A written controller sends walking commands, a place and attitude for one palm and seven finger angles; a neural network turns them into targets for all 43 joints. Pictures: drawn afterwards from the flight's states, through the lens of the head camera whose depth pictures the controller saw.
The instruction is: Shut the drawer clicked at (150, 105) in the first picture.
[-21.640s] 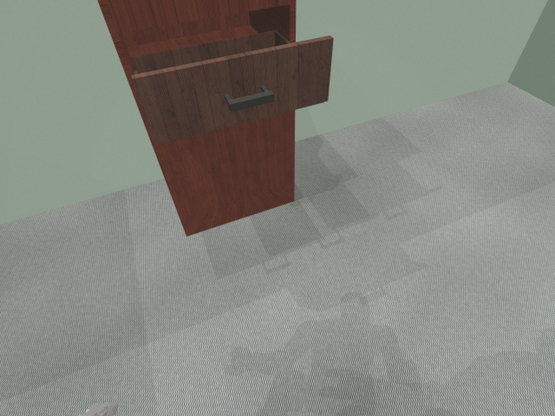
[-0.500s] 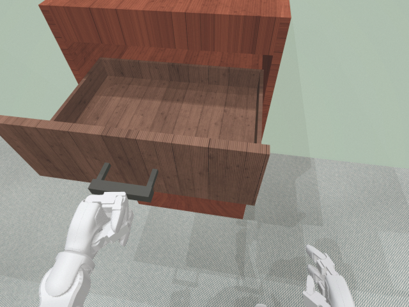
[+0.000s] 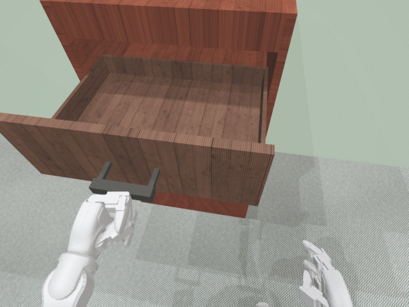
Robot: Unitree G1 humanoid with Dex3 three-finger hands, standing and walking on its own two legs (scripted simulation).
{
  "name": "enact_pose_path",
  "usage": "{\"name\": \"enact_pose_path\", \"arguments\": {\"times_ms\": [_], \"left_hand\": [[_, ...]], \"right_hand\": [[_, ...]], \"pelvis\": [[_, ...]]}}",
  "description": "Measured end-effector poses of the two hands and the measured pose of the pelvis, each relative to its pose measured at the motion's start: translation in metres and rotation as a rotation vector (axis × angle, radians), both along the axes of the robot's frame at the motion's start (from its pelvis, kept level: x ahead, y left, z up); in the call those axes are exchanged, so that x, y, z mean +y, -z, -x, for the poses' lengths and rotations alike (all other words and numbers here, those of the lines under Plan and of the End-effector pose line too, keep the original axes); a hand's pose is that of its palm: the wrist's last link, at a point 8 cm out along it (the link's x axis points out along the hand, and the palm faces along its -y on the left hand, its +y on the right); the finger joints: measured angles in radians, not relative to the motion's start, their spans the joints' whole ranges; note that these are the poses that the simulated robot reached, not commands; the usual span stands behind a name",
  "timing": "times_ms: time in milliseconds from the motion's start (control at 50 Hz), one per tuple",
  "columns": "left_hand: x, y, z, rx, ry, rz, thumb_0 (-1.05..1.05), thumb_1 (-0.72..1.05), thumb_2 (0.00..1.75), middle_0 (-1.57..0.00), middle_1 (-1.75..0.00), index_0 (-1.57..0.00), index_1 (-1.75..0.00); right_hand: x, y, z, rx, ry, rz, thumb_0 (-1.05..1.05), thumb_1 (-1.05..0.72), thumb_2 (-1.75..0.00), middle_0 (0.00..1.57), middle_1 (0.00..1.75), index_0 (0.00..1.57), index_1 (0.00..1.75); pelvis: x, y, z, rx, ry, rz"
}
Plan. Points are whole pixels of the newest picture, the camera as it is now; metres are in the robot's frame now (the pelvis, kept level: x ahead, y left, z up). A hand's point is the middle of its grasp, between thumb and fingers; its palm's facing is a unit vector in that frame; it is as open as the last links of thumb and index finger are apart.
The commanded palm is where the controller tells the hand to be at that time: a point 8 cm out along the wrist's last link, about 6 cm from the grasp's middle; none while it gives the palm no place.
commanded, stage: push the drawer shut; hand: left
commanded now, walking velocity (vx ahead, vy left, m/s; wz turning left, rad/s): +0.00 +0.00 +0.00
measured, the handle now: (127, 180) +0.33 +0.17 +0.08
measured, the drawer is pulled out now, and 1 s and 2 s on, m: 0.29 0.18 0.06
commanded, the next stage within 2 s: none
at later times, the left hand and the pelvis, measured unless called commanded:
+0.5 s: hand (141, 200) +0.29 +0.13 +0.07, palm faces -0.12 -0.99 -0.08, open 2.9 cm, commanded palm +0.28 +0.18 +0.08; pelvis -0.02 -0.01 +0.00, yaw +1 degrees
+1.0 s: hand (148, 170) +0.35 +0.13 +0.07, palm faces -0.13 -0.99 -0.06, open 2.9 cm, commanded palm +0.34 +0.19 +0.08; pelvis -0.01 -0.01 +0.01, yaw -1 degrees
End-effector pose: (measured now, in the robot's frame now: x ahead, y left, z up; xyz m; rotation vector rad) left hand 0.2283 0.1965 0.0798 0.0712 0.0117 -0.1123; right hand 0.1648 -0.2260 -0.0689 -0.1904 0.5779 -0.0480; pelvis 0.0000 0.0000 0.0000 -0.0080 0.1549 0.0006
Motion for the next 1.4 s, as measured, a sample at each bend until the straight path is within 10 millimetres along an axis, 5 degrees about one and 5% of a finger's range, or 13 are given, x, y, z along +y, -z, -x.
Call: {"name": "enact_pose_path", "arguments": {"times_ms": [300, 900, 1400], "left_hand": [[-0.003, 0.001, -0.017, -0.007, 0.005, -0.009, -0.05, 0.88, 0.95, -1.4, -1.6, -1.4, -1.6], [-0.011, 0.001, -0.105, 0.0, 0.015, 0.014, -0.04, 0.85, 0.91, -1.4, -1.6, -1.4, -1.6], [-0.013, 0.002, -0.163, 0.013, 0.026, 0.019, -0.08, 0.79, 0.91, -1.4, -1.6, -1.4, -1.6]], "right_hand": [[-0.007, 0.013, 0.011, 0.061, -0.004, 0.013, 0.01, -0.91, -0.9, 0.2, 0.3, 0.2, 0.3], [-0.035, 0.019, 0.062, 0.23, 0.104, 0.034, 0.01, -0.91, -0.9, 0.2, 0.3, 0.2, 0.3], [-0.029, 0.035, 0.096, 0.393, 0.137, 0.034, 0.01, -0.91, -0.89, 0.2, 0.3, 0.2, 0.3]], "pelvis": [[-0.004, 0.001, 0.009, -0.001, -0.017, -0.003], [-0.01, -0.006, 0.011, 0.019, 0.014, -0.017], [-0.004, -0.003, 0.017, 0.056, 0.015, -0.014]]}}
